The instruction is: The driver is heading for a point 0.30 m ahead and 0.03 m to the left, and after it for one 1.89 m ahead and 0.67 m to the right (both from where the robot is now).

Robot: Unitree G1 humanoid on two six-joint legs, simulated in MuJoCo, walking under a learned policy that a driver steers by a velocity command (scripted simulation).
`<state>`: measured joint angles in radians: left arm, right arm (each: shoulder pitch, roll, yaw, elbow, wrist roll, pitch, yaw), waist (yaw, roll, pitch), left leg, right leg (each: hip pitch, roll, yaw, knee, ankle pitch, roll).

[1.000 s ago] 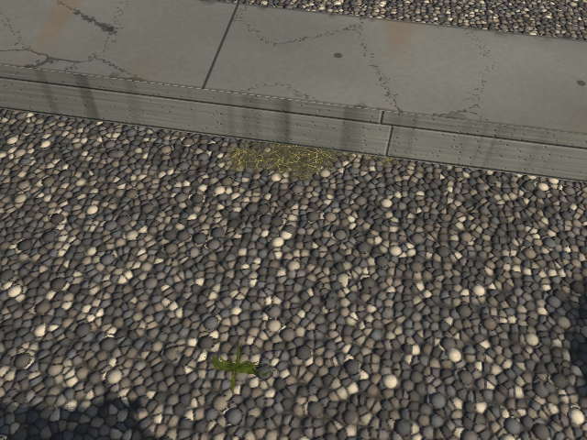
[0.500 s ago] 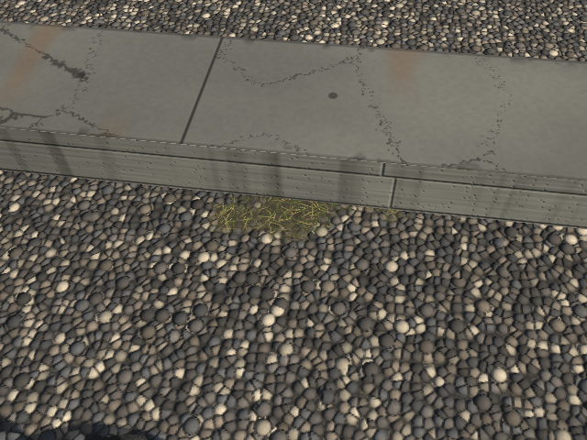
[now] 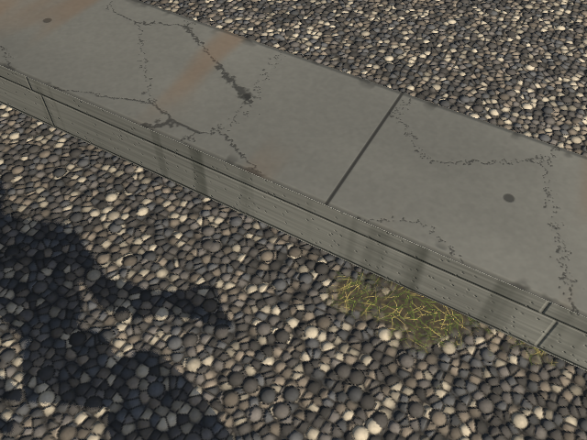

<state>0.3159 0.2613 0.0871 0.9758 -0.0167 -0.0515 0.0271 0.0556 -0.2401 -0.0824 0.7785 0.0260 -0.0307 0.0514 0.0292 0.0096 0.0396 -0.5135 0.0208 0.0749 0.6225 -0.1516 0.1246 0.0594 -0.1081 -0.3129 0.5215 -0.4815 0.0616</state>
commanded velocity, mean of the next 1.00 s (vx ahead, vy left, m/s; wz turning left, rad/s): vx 0.18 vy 0.00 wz -0.19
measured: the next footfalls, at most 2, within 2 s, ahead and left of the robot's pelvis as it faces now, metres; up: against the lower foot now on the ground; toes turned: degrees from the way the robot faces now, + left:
right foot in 0.48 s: +0.41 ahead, -0.07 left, +0.00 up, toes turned +1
left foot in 0.90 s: +0.38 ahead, +0.16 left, +0.00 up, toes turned -18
